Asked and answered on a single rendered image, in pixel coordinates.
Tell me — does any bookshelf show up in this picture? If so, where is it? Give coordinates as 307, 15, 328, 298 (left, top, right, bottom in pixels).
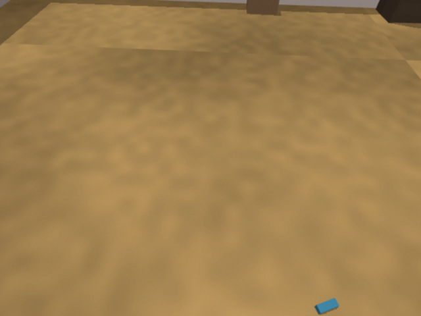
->
376, 0, 421, 23

